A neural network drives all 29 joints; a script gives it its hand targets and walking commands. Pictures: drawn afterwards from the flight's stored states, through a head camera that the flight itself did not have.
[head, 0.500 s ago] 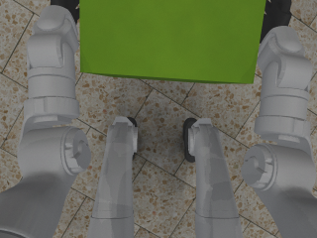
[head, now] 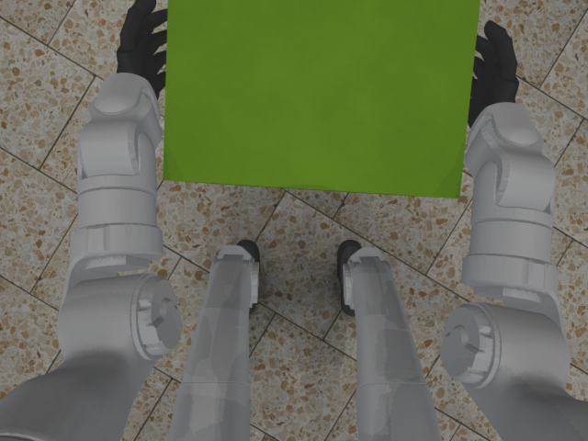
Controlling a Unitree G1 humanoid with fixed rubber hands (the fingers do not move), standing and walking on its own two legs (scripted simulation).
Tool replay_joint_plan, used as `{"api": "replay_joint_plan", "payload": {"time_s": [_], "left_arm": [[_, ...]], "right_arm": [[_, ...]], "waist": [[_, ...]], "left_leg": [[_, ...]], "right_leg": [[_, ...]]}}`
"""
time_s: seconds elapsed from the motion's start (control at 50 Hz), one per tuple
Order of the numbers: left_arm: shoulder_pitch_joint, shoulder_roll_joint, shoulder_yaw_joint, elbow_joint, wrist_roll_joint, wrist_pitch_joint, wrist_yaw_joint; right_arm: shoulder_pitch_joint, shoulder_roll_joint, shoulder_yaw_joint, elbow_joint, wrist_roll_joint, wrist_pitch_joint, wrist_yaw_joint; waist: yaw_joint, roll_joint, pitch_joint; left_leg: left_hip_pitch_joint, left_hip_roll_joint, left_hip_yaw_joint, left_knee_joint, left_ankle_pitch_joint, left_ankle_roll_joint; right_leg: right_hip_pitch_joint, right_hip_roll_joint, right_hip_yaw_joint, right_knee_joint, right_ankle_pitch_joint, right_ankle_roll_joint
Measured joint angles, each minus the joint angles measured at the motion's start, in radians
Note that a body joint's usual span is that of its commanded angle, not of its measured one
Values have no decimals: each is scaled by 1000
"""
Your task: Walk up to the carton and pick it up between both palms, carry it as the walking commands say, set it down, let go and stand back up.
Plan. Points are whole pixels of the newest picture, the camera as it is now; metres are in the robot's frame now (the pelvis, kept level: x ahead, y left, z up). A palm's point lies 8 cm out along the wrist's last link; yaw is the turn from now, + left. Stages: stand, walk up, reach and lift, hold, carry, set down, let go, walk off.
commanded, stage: reach and lift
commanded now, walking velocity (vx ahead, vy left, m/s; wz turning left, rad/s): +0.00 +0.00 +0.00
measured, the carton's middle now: (313, 90) +0.51 -0.01 -0.15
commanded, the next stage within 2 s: none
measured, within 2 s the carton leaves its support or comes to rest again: neither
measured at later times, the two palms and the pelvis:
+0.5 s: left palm (88, 59) +0.47 +0.19 +0.02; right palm (541, 97) +0.45 -0.19 +0.01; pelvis +0.03 +0.00 +0.06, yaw +0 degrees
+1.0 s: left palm (5, 36) +0.45 +0.19 +0.10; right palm out of the picture +0.43 -0.19 +0.10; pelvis +0.14 +0.01 +0.12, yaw +0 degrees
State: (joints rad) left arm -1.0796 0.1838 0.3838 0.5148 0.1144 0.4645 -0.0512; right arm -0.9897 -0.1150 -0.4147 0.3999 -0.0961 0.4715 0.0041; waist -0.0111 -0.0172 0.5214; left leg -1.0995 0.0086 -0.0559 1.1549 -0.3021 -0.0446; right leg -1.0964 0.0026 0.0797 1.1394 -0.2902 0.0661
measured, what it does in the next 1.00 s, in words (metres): rises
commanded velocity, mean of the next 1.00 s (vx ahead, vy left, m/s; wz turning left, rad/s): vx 0.00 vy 0.00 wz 0.00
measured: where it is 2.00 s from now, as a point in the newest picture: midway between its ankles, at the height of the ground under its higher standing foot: (298, 291)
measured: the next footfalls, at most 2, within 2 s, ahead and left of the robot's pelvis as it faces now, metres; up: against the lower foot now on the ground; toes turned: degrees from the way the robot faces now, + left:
none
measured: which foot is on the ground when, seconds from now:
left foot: down 0.00-1.00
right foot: down 0.00-1.00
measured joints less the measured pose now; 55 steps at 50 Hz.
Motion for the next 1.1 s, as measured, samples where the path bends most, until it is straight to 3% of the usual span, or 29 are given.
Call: {"api": "replay_joint_plan", "payload": {"time_s": [0.34, 0.56, 0.64, 0.78, 0.88, 1.1], "left_arm": [[146, -59, 13, -86, 39, -2, -25], [308, -133, 56, 19, 135, 11, -64], [390, -171, 104, 57, 197, 5, -107], [518, -223, 117, 50, 236, 9, -128], [627, -253, 68, -20, 219, 20, -105], [812, -237, -51, -176, 107, 24, -77]], "right_arm": [[128, 62, -11, -54, -48, -16, 33], [313, 143, -59, 35, -148, -8, 74], [406, 184, -78, 36, -210, 9, 104], [509, 205, -96, 42, -282, 28, 156], [605, 206, -64, 20, -251, 21, 155], [796, 206, 78, -157, -131, 45, 93]], "waist": [[5, 0, -23], [-4, 3, -429], [-6, 7, -567], [-8, 11, -643], [-4, 12, -635], [18, 15, -617]], "left_leg": [[215, 6, 14, -216, 61, 8], [206, -7, 21, -401, 111, 19], [284, -9, 24, -481, 113, 27], [468, -9, 27, -586, 99, 31], [564, -5, 32, -661, 106, 32], [738, 12, 21, -830, 158, 19]], "right_leg": [[211, -5, 7, -214, 64, -3], [200, -28, 8, -391, 106, -2], [279, -37, 5, -472, 107, -3], [467, -44, 1, -586, 96, -16], [562, -45, 2, -666, 110, -12], [740, -37, -15, -835, 160, -14]]}}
